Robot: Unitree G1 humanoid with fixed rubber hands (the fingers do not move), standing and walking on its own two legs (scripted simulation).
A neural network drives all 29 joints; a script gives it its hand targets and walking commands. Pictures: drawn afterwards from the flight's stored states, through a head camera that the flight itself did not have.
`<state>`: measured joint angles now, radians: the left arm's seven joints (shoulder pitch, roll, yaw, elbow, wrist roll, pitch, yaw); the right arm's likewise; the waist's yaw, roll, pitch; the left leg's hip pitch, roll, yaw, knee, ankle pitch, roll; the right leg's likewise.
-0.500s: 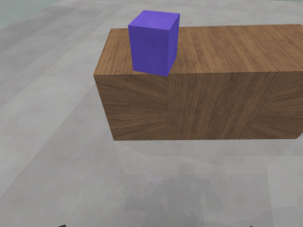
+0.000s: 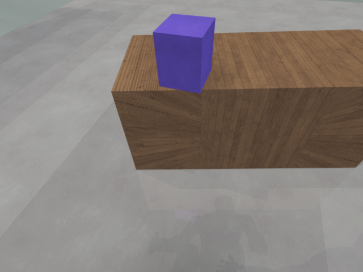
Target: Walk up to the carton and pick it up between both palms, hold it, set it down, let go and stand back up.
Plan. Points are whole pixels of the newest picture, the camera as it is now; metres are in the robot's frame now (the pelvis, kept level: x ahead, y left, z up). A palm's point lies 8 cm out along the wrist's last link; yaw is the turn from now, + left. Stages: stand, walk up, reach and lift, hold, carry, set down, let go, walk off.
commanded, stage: walk up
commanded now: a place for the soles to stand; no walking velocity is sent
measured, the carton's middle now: (186, 53) +0.99 -0.01 +0.00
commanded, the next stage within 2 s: none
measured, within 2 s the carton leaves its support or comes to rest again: neither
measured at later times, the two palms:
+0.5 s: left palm (29, 263) +0.19 +0.39 -0.11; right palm (293, 252) +0.19 -0.22 -0.07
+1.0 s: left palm (74, 182) +0.40 +0.36 -0.11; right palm (269, 170) +0.43 -0.25 -0.11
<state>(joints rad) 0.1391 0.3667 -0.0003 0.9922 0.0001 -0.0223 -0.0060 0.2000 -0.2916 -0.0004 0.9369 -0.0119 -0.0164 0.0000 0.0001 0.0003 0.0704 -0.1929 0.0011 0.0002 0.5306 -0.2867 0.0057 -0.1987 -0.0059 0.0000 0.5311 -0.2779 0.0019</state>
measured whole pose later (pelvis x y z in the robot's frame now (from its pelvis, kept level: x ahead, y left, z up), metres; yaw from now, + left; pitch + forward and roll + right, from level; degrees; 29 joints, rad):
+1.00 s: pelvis +0.33 +0.04 -0.02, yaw +1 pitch -4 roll -1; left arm 0.30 0.41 0.00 0.74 0.00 -0.03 0.00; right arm 0.31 -0.37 -0.05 0.65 -0.01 -0.02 0.01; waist -0.01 0.03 0.13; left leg -0.33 0.01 0.00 1.19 -0.56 0.04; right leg -0.33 0.01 0.03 0.67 -0.28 0.01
